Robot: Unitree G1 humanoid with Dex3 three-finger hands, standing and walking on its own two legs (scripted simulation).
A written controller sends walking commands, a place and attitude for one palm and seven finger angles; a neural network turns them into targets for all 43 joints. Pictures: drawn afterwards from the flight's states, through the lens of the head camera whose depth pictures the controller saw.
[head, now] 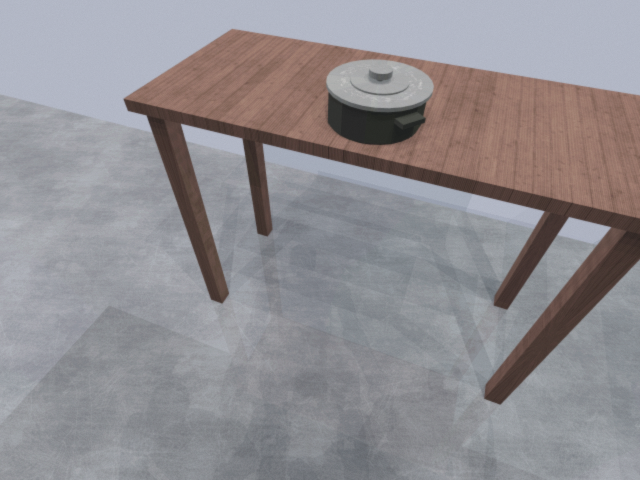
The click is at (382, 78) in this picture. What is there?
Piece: lid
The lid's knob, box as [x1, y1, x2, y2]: [369, 64, 392, 79]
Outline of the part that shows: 369,67 369,75 373,78 387,79 391,76 392,68 388,65 374,64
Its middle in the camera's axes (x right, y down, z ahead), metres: +0.11 -0.32 +0.75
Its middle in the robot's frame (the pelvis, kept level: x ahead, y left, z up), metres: +0.80 -0.07 +0.15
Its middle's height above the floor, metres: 0.93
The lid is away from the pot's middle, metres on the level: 0.00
